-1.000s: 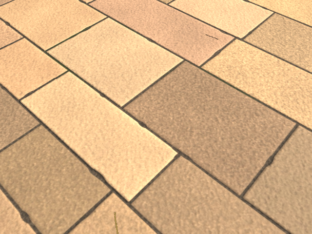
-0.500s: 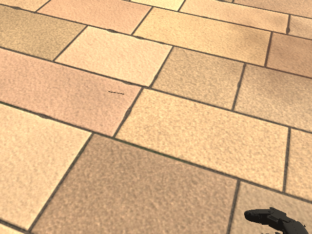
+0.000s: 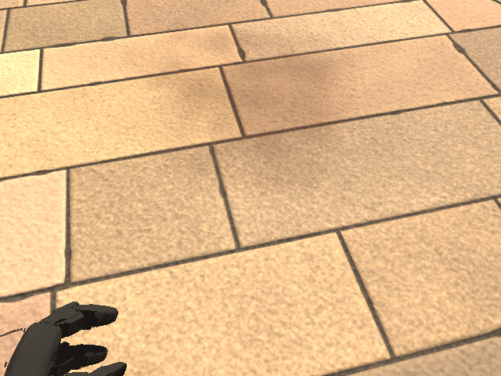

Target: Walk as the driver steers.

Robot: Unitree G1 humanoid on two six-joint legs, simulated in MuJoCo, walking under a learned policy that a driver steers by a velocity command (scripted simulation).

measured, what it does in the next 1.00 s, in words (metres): walks ahead, turning left: right foot, then left foot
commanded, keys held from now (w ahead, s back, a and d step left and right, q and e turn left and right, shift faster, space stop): w+q+shift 1.00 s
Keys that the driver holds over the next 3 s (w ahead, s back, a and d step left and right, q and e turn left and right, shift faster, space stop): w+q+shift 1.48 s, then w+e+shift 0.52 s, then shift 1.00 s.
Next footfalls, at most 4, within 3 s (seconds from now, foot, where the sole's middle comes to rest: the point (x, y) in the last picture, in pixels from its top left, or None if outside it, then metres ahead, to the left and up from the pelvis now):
0.12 right None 0.30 -0.08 -0.76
0.56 left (192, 295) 0.72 0.13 -0.76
0.98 right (178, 177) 1.17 0.18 -0.76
1.44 left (54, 165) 1.26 0.61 -0.76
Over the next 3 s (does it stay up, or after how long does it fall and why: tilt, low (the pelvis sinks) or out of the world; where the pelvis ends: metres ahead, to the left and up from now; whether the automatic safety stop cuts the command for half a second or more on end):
stays up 1.68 1.29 0.01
